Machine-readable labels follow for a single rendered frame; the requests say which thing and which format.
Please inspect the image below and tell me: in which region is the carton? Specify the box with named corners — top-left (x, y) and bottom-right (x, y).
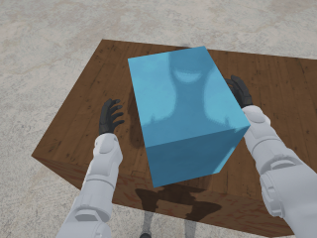
top-left (128, 46), bottom-right (251, 188)

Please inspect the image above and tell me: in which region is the pedestal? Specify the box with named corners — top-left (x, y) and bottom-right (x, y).
top-left (31, 39), bottom-right (317, 238)

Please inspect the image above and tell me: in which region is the robot right upper arm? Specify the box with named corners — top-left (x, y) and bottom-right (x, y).
top-left (260, 164), bottom-right (317, 238)

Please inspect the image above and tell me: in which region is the left robot forearm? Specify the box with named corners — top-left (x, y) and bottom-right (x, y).
top-left (55, 133), bottom-right (123, 238)

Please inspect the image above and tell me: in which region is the robot left upper arm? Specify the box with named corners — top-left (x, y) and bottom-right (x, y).
top-left (56, 221), bottom-right (112, 238)

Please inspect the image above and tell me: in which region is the robot right hand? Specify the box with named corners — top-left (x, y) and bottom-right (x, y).
top-left (224, 75), bottom-right (254, 109)

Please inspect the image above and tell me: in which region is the robot left hand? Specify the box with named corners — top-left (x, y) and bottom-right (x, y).
top-left (99, 98), bottom-right (125, 136)

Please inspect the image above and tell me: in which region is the right robot forearm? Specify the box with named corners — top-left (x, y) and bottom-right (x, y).
top-left (242, 105), bottom-right (317, 178)

